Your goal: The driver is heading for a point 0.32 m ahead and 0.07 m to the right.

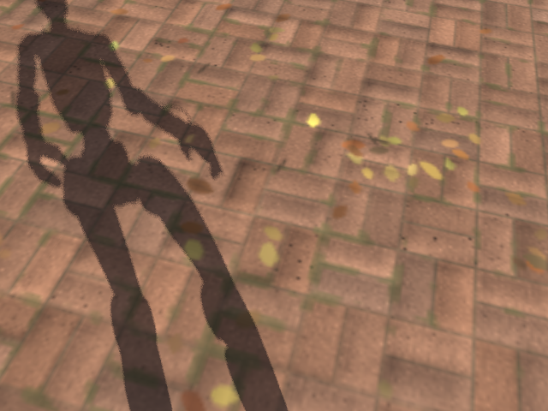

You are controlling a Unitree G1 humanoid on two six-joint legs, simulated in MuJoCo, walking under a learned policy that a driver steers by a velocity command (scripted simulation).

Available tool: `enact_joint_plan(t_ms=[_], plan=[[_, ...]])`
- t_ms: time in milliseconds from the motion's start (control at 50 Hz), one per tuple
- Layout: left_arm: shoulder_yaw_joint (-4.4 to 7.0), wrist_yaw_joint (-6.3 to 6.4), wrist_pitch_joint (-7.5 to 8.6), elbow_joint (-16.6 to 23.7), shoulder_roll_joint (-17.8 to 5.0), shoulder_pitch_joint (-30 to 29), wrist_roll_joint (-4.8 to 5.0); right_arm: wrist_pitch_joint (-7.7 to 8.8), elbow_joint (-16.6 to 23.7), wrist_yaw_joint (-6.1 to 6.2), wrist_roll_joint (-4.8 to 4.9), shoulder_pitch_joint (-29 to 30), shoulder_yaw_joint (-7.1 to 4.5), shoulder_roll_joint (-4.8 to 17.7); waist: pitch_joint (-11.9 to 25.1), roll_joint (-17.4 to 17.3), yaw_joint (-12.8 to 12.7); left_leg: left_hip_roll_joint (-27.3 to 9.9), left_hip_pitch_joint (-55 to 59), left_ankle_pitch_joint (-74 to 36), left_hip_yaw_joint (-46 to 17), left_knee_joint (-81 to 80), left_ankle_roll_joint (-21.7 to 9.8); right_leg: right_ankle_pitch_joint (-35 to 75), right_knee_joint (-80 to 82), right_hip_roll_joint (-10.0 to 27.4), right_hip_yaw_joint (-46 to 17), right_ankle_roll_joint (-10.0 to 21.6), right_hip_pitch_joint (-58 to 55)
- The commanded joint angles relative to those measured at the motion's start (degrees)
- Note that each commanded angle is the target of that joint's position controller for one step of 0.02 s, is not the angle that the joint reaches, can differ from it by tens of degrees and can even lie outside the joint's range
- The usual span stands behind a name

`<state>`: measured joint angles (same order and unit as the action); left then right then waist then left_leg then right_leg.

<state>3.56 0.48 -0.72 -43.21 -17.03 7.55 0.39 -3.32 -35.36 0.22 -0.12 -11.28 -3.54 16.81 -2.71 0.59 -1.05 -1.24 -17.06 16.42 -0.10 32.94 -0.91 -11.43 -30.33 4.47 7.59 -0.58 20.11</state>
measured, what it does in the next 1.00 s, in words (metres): steps on the spot, turning right: right foot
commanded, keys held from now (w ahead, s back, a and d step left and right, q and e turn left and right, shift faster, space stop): no key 0.22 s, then e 0.58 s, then no key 0.16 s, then q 0.04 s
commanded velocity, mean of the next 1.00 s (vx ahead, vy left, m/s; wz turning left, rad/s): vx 0.01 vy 0.00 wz -0.22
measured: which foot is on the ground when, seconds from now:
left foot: down 0.00-0.74, up 0.76-1.00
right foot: up 0.00-0.28, down 0.30-1.00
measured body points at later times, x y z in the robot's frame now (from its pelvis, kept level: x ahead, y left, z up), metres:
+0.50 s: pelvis -0.01 +0.01 +0.00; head +0.01 +0.00 +0.45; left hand +0.13 +0.29 -0.11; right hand +0.13 -0.27 -0.10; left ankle +0.01 +0.11 -0.73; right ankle +0.00 -0.13 -0.73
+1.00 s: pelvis -0.03 -0.06 +0.01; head -0.01 -0.11 +0.46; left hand +0.19 +0.15 -0.07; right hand +0.01 -0.38 -0.11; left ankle +0.03 +0.10 -0.65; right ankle -0.05 -0.13 -0.73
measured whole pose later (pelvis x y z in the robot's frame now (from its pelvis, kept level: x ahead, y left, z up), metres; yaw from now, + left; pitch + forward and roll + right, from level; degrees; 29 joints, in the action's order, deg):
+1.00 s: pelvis -0.03 -0.06 +0.01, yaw -18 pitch +2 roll +2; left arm 2.2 1.2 0.0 -40.5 -14.3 10.4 -0.5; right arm -1.7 -43.2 3.3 0.0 -8.0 -5.5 17.7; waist -1.5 -2.4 -0.1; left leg -2.0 -31.1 16.6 -2.6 59.5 4.5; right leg -12.1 -25.3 -2.9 -1.4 4.6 15.0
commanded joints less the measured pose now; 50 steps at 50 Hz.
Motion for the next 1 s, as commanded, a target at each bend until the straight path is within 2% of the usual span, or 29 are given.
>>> enact_joint_plan(t_ms=[20,40,80,140,180,220,240,280,300,320,340,360,420,480,520,540,580,620,680,720,740,760,780,800,820,840,860,920,1000], plan=[[0.63,-0.08,0.86,4.6,-3.5,-2.0,-1.33,1.06,3.7,0.37,-1.96,-3.6,-2.84,12.8,6.2,-16.6,1.9,-21.5,7.7,-20.1,-25.5,-15.9,-15.9,-24.2,-16.6,-2.6,-4.3,-2.1,12.6],[1.67,0.46,0.56,4.4,-7.0,-4.1,-0.82,2.21,3.8,0.18,-2.6,-2.1,-2.27,10.5,5.1,-12.1,3.1,-18.7,4.7,-16.8,-22.4,-16.8,-16.2,-22.2,-24.0,-1.4,-7.9,-2.3,11.4],[2.19,0.95,-0.27,1.5,-6.3,-0.6,-0.48,3.7,2.9,0.09,-1.63,2.2,-1.42,7.8,5.0,-9.6,0.5,-12.7,5.0,-14.7,-15.0,-15.8,-11.2,-15.8,-27.0,-1.1,-9.3,-2.5,10.9],[1.92,0.9,-0.57,-0.2,-4.8,1.9,-0.56,4.25,2.0,0.37,-1.08,4.2,0.09,4.0,6.3,-8.7,-0.8,-10.2,5.6,-26.6,-10.1,-13.6,-10.4,-10.5,-26.3,-1.1,-9.4,-4.3,6.5],[0.98,0.66,-0.35,-0.2,-2.9,0.6,-0.26,4.03,1.2,0.37,-0.88,3.9,0.01,3.9,6.7,-8.7,0.3,-9.1,7.7,-27.3,-8.9,-12.1,-10.2,-10.0,-17.8,-0.9,-8.8,-4.5,3.9],[0.49,0.52,-0.28,0.3,-2.8,-1.2,-0.21,3.56,0.0,0.34,-0.87,2.2,-0.32,4.8,7.0,-8.7,2.0,-10.3,9.3,-27.1,-11.1,-11.2,-11.5,-11.9,-11.7,-1.3,-8.1,-4.4,1.5],[0.29,0.33,-0.28,-0.3,-2.7,-0.1,-0.07,3.44,-0.7,0.34,-0.97,2.3,0.02,3.8,7.7,-8.5,1.9,-10.9,9.9,-25.8,-11.4,-11.1,-11.7,-11.3,-8.2,-1.0,-8.2,-4.3,-0.4],[0.07,-0.01,-0.14,-1.4,-3.0,2.2,0.05,3.37,-1.7,0.34,-0.49,3.5,0.14,3.6,7.0,-7.8,0.1,-10.0,8.3,-22.1,-10.5,-10.1,-10.0,-1.2,3.5,-1.7,-6.9,-3.3,-6.1],[0.24,-0.06,-0.02,-1.1,-4.6,1.9,-0.46,3.51,-2.5,0.45,-0.16,2.1,-0.28,4.7,6.3,-6.7,0.2,-8.9,7.5,-18.9,-10.0,-9.8,-8.1,6.0,6.9,-1.7,-7.7,-2.3,-8.3],[0.73,0.12,0.05,-0.3,-7.8,1.4,-0.93,3.79,-2.7,0.71,-0.58,1.0,-0.53,5.2,6.6,-3.8,1.4,-6.8,6.7,-13.7,-8.7,-8.0,-5.6,15.9,5.6,1.0,-11.2,-0.9,-9.5],[1.72,0.32,-0.06,-0.5,-11.6,0.7,-0.26,4.06,-2.4,0.8,-1.29,-1.0,-1.03,6.0,6.3,2.8,4.2,-3.0,5.4,-9.0,-5.3,-7.0,-3.6,19.3,2.1,2.0,-12.4,1.4,-8.7],[1.89,0.16,-0.07,-0.6,-10.2,0.3,0.66,3.92,-2.2,1.38,-1.61,1.1,-1.17,6.1,5.7,5.4,2.7,-0.4,7.1,-6.9,-1.1,-5.1,-1.7,13.2,3.2,1.8,-14.2,3.6,-4.2],[1.59,0.58,0.29,0.5,-8.0,-1.2,0.15,2.45,-1.9,2.76,-0.8,2.6,-1.91,4.8,3.6,6.1,2.5,0.1,7.6,-5.7,1.4,-1.8,-1.5,6.7,4.9,2.3,-18.5,4.8,2.0],[1.53,1.0,0.3,1.5,-6.8,-0.4,0.22,1.75,-1.7,2.86,-0.84,0.7,-2.71,4.5,4.0,2.2,2.4,-3.3,8.2,-2.6,-1.0,-5.0,-3.8,1.7,0.1,-0.2,-17.3,3.6,5.8],[1.26,1.01,-0.26,2.4,-5.0,0.5,0.41,2.03,-2.2,2.73,-0.97,-1.1,-3.51,6.6,5.2,-6.4,2.1,-12.7,9.4,-3.5,-9.4,-12.3,-8.6,-2.2,-10.6,-4.0,-10.8,0.9,8.5],[1.33,0.72,-0.57,2.7,-4.5,1.5,0.17,2.48,-1.6,2.84,-1.05,0.9,-3.6,7.2,6.0,-11.5,1.2,-19.2,8.6,-8.1,-14.5,-14.4,-12.5,-14.0,-19.4,-3.8,-7.8,-0.1,9.2],[2.26,0.14,-1.54,4.1,-6.1,-0.7,0.51,3.83,-1.0,3.05,-1.41,1.7,-3.24,7.1,4.8,-7.4,1.6,-24.2,7.3,-17.1,-16.4,-15.8,-16.1,-23.7,-33.0,-0.2,-10.3,-0.6,13.2],[1.76,-0.22,-2.41,4.0,-4.4,0.2,0.68,4.51,-0.9,2.91,-0.39,6.1,-3.78,8.8,4.2,-6.2,-0.1,-20.0,5.2,-17.4,-8.0,-14.8,-11.9,-19.2,-27.3,2.0,-10.1,-0.5,9.8],[1.82,-1.34,-2.67,3.8,-4.2,2.0,0.67,3.58,-1.9,2.62,0.1,6.1,-4.08,9.6,6.6,-8.4,0.1,-15.9,3.7,-18.7,1.1,-10.9,-8.8,-12.1,-16.1,-1.4,-4.0,-0.2,0.0],[2.47,-1.79,-2.93,2.8,-4.5,5.9,0.66,2.82,-3.1,2.38,1.27,4.9,-3.81,8.5,7.8,-7.3,-1.3,-14.7,2.4,-12.9,4.8,-4.4,-5.5,-3.8,-3.8,-4.9,-0.8,1.6,-7.6],[3.3,-1.4,-2.87,2.5,-6.7,7.7,0.31,2.55,-4.6,2.02,1.21,1.1,-3.36,6.3,6.5,-1.2,-0.9,-11.7,-2.6,-5.5,8.5,4.3,-1.6,2.7,3.7,-4.6,-5.5,3.8,-12.6],[5.08,-0.24,-2.33,4.3,-15.0,8.8,0.03,2.24,-2.9,1.74,-1.6,0.4,-2.25,2.9,4.8,17.5,0.7,-4.2,-20.7,20.6,12.4,25.5,5.0,25.3,8.0,11.7,-30.5,10.8,-20.3],[4.55,-1.09,-0.59,6.5,-16.4,8.5,-2.58,2.66,0.1,2.28,-1.24,6.6,-2.33,4.2,9.1,14.8,-2.6,0.6,-24.4,25.3,-0.1,35.9,5.5,28.1,10.8,19.0,-41.9,21.4,-14.6],[4.09,-1.62,0.85,6.8,-14.7,6.9,-2.96,2.55,0.2,2.79,0.08,8.6,-2.94,6.3,8.1,8.0,-2.6,-0.1,-25.2,21.1,-3.2,39.2,4.6,21.5,12.1,16.7,-37.9,20.9,-13.7],[3.54,-1.29,1.51,6.9,-12.8,3.9,-1.87,2.43,-0.7,3.2,0.37,7.4,-3.25,6.9,6.2,5.9,-0.4,-1.2,-25.9,14.9,-3.7,37.9,3.7,16.0,11.8,13.8,-32.9,17.3,-12.7],[2.77,-0.65,1.45,7.2,-10.1,1.1,-0.7,2.26,-2.5,3.76,-0.24,6.0,-3.52,7.2,6.1,3.7,0.7,-2.3,-25.3,10.0,-4.3,36.3,3.8,12.6,11.2,11.2,-29.6,14.1,-12.6],[2.04,-0.09,1.3,7.3,-8.4,-0.7,-0.07,2.09,-3.3,3.94,-0.6,4.4,-3.67,7.3,6.1,4.9,1.8,-2.4,-22.9,6.3,-4.2,35.5,4.1,14.3,11.2,9.5,-26.8,12.8,-11.0],[0.86,0.82,1.56,7.1,-5.8,0.8,-0.72,2.22,-4.4,3.37,0.11,2.4,-3.24,5.4,8.8,5.0,2.0,-1.6,-18.2,0.5,-4.1,34.0,4.9,19.5,11.3,7.3,-22.6,12.2,-12.4],[-0.13,1.26,1.6,5.9,-3.4,0.7,-1.14,2.17,-5.4,2.77,0.15,3.2,-2.05,3.0,8.2,5.1,1.2,-3.3,-13.8,-1.9,-4.7,19.7,6.1,15.1,12.4,6.2,-19.7,11.2,-14.5]])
